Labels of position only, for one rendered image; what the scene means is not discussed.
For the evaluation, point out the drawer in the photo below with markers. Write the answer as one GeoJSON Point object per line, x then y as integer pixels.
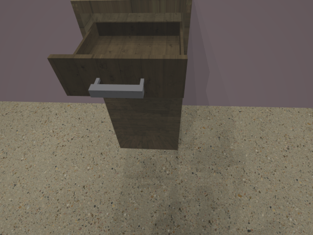
{"type": "Point", "coordinates": [123, 53]}

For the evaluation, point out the handle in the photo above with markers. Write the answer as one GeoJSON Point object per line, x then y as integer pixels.
{"type": "Point", "coordinates": [116, 90]}

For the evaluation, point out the cabinet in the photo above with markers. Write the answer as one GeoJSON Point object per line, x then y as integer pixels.
{"type": "Point", "coordinates": [149, 122]}

